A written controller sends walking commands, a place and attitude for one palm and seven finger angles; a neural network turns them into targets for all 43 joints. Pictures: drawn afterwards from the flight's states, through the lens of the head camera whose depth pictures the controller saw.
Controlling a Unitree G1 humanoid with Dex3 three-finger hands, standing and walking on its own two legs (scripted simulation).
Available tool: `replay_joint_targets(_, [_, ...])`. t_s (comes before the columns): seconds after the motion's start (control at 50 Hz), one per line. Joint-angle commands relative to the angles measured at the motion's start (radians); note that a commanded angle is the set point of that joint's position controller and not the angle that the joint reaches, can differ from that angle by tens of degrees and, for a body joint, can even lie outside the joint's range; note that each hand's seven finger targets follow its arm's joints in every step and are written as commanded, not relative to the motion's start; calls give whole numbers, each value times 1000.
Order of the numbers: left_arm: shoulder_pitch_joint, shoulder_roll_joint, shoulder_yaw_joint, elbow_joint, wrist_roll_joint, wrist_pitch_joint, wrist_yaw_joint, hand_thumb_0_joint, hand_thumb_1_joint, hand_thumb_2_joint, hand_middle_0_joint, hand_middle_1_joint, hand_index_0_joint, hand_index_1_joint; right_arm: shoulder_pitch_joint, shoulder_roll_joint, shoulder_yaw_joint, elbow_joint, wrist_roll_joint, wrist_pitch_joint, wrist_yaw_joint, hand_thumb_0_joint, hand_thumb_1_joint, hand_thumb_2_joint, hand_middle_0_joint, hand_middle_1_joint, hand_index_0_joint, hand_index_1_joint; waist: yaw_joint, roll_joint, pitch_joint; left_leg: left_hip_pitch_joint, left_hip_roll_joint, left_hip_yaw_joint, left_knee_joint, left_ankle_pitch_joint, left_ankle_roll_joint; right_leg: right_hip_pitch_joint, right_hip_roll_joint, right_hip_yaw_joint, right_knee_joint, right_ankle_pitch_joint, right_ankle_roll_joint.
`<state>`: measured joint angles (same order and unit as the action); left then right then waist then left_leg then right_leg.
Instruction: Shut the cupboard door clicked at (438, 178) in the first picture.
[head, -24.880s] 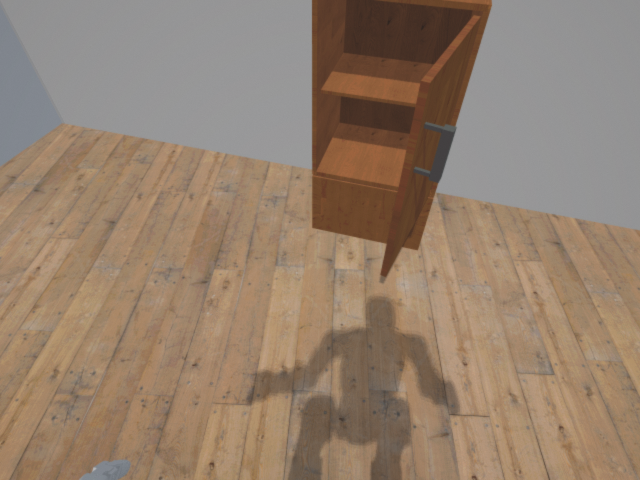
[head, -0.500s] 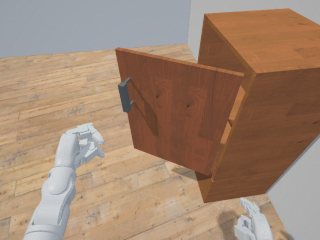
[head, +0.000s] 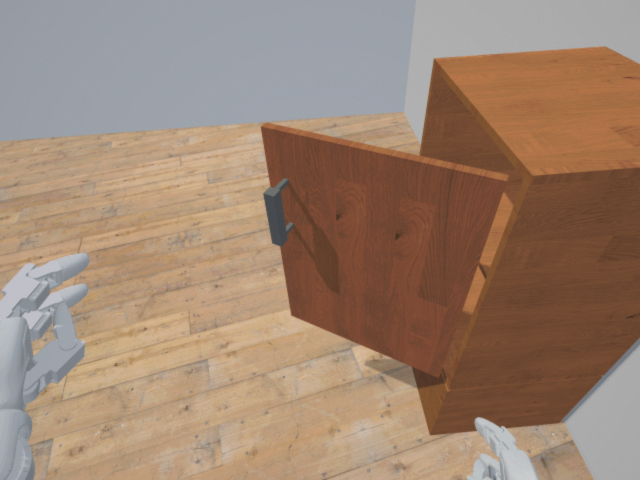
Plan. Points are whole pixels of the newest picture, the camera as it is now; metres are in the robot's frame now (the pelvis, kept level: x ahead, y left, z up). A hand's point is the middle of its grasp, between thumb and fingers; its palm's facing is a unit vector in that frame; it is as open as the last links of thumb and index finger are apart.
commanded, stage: draw the hand back to the body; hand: left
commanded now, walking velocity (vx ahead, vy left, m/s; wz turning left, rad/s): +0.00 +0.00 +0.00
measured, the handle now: (281, 211) +0.62 +0.17 -0.02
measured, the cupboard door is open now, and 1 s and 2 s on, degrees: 58 58 58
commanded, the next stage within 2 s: step back with the hand held close in 0.38 s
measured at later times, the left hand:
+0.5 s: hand (77, 350) +0.18 +0.26 +0.16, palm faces +0.45 -0.79 -0.41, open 7.4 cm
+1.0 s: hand (43, 369) +0.16 +0.28 +0.16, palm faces +0.38 -0.78 -0.50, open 7.4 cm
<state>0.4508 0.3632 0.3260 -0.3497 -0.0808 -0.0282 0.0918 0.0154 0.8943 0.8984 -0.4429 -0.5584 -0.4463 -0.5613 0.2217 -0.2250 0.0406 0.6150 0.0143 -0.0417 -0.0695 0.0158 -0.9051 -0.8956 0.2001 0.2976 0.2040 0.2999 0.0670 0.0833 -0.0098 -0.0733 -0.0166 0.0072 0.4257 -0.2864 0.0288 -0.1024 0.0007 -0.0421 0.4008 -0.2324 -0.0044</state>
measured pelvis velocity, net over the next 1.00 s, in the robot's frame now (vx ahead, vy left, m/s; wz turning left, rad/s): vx -0.05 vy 0.02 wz -0.02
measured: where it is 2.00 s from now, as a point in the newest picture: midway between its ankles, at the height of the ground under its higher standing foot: outside the picture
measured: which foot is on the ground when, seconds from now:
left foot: down 0.00-1.00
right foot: down 0.00-1.00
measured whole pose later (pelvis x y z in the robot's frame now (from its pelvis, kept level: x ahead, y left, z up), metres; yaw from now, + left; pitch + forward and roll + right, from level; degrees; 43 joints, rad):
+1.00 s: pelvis -0.05 +0.02 -0.01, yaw -1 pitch +1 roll -1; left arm 0.55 0.44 0.42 -0.45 -0.06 -0.16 0.12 0.01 0.89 0.90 -0.21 -0.30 -0.22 -0.31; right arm 0.18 -0.23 -0.01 0.54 0.02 0.03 -0.09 0.02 -0.91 -0.90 0.20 0.30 0.20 0.30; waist 0.00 0.02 -0.01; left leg -0.28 -0.03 0.04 0.51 -0.25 0.06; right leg -0.31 -0.02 -0.01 0.48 -0.18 0.02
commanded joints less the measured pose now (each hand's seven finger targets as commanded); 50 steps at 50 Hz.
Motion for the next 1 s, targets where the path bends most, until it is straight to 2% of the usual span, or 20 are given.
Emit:
replay_joint_targets(0.0, [-55, 187, 147, -225, 1, -81, 25, 0, 900, 900, -200, -300, -200, -300, -151, -98, -48, -160, 7, -83, -10, 0, -900, -900, 200, 300, 200, 300, -6, -23, -15, -78, 30, -12, -74, 266, -12, 34, -6, 5, -43, 178, -13])
replay_joint_targets(0.06, [-101, 138, 96, -185, 7, -77, 26, 0, 900, 900, -200, -300, -200, -300, -137, -108, -52, -148, 6, -87, -11, 0, -900, -900, 200, 300, 200, 300, -23, -38, 29, -86, 33, -17, -84, 214, -9, -5, -8, 2, -45, 121, -9])
replay_joint_targets(0.1, [-123, 146, 95, -161, 8, -78, 28, 0, 900, 900, -200, -300, -200, -300, -137, -116, -57, -143, 7, -90, -16, 0, -900, -900, 200, 300, 200, 300, -26, -73, 49, -84, 31, -16, -88, 170, -1, -25, -8, 6, -62, 76, -7])
replay_joint_targets(0.22, [-138, 196, 135, -271, 12, -103, 39, 0, 900, 900, -200, -300, -200, -300, -146, -103, -52, -152, 2, -112, -21, 0, -900, -900, 200, 300, 200, 300, -3, 6, -79, -56, 21, -18, -82, 205, 0, 56, -15, 14, -37, 114, -13])
replay_joint_targets(0.3, [-95, 217, 165, -254, 11, -101, 41, 0, 900, 900, -200, -300, -200, -300, -151, -99, -49, -143, 2, -123, -21, 0, -900, -900, 200, 300, 200, 300, 4, 19, -40, -70, 21, -11, -79, 224, -6, 49, -9, 18, -50, 139, -15])
replay_joint_targets(0.38, [-87, 179, 145, -210, 7, -99, 31, 0, 900, 900, -200, -300, -200, -300, -146, -92, -49, -142, 5, -116, -17, 0, -900, -900, 200, 300, 200, 300, -5, 5, 19, -83, 25, -1, -85, 209, -8, 19, -7, 18, -58, 123, -13])
replay_joint_targets(0.4, [-76, 179, 149, -183, 4, -97, 28, 0, 900, 900, -200, -300, -200, -300, -146, -96, -51, -140, 5, -114, -17, 0, -900, -900, 200, 300, 200, 300, -4, -24, 41, -92, 26, -4, -90, 196, -8, 11, -6, 16, -69, 105, -12])
replay_joint_targets(0.44, [-80, 163, 135, -172, 2, -100, 22, 0, 900, 900, -200, -300, -200, -300, -145, -97, -53, -146, 6, -109, -15, 0, -900, -900, 200, 300, 200, 300, -8, -49, 35, -89, 28, -2, -91, 182, -3, 8, -8, 20, -70, 85, -8])
replay_joint_targets(0.48, [-84, 166, 137, -184, 3, -102, 21, 0, 900, 900, -200, -300, -200, -300, -144, -100, -57, -147, 6, -107, -13, 0, -900, -900, 200, 300, 200, 300, -6, -28, 2, -73, 27, 2, -88, 191, -1, 18, -9, 21, -65, 97, -8])
replay_joint_targets(0.5, [-260, 316, 274, -221, 13, -156, 40, 0, 900, 900, -200, -300, -200, -300, -132, -117, -47, -180, 20, -89, -6, 0, -900, -900, 200, 300, 200, 300, -50, 27, 99, -155, 34, -26, -74, 78, 9, -50, -58, 111, -124, 83, -9])
replay_joint_targets(0.52, [-110, 215, 197, -173, 15, -169, 31, 0, 900, 900, -200, -300, -200, -300, -136, -116, -66, -161, 6, -80, -8, 0, -900, -900, 200, 300, 200, 300, -44, -52, 12, -162, 42, -41, -22, 85, 17, -55, -92, 124, -121, 75, -22])
replay_joint_targets(0.56, [-24, 174, 149, -169, 14, -171, 26, 0, 900, 900, -200, -300, -200, -300, -135, -121, -75, -163, 1, -57, 1, 0, -900, -900, 200, 300, 200, 300, -51, -110, -29, -131, 35, -30, 23, 118, 17, -82, -119, 147, -131, 97, -29])
replay_joint_targets(0.62, [19, 200, 171, -220, 16, -193, 35, 0, 900, 900, -200, -300, -200, -300, -132, -119, -84, -165, 0, -36, -2, 0, -900, -900, 200, 300, 200, 300, -57, -96, -109, -145, 39, -28, 36, 164, 11, -51, -138, 132, -82, 182, -36])
replay_joint_targets(0.66, [40, 216, 190, -245, 13, -196, 45, 0, 900, 900, -200, -300, -200, -300, -132, -126, -92, -177, 3, -19, -7, 0, -900, -900, 200, 300, 200, 300, -60, -78, -140, -152, 48, -34, 24, 226, 8, -34, -123, 113, -34, 266, -30])
replay_joint_targets(0.7, [53, 259, 231, -264, 11, -200, 52, 0, 900, 900, -200, -300, -200, -300, -140, -132, -96, -184, 1, -7, -16, 0, -900, -900, 200, 300, 200, 300, -58, -47, -157, -155, 62, -44, 4, 309, 8, -23, -99, 87, 7, 332, -16])
replay_joint_targets(0.8, [72, 276, 251, -287, 7, -194, 58, 0, 900, 900, -200, -300, -200, -300, -133, -137, -105, -208, 3, 22, -32, 0, -900, -900, 200, 300, 200, 300, -56, -41, -189, -192, 84, -55, -5, 445, 7, 24, -62, 60, 87, 453, 6])
replay_joint_targets(0.82, [81, 253, 231, -292, 7, -194, 56, 0, 900, 900, -200, -300, -200, -300, -126, -133, -104, -215, 6, 25, -32, 0, -900, -900, 200, 300, 200, 300, -60, -45, -186, -211, 89, -62, -10, 448, 6, 33, -59, 55, 101, 449, 7])
replay_joint_targets(0.9, [97, 255, 234, -287, 13, -192, 56, 0, 900, 900, -200, -300, -200, -300, -126, -148, -109, -222, 2, 25, -33, 0, -900, -900, 200, 300, 200, 300, -57, -8, -153, -306, 107, -80, -47, 335, 20, 41, -39, 61, 121, 376, 15])
replay_joint_targets(0.92, [96, 231, 212, -286, 14, -193, 55, 0, 900, 900, -200, -300, -200, -300, -123, -142, -104, -226, 5, 24, -31, 0, -900, -900, 200, 300, 200, 300, -62, -6, -138, -340, 116, -88, -61, 276, 24, 44, -36, 63, 128, 333, 18])
replay_joint_targets(0.98, [80, 234, 223, -277, 26, -202, 60, 0, 900, 900, -200, -300, -200, -300, -117, -150, -105, -230, 5, 16, -30, 0, -900, -900, 200, 300, 200, 300, -62, 1, -94, -509, 131, -116, -110, 30, 50, 102, -20, 73, 159, 248, 23])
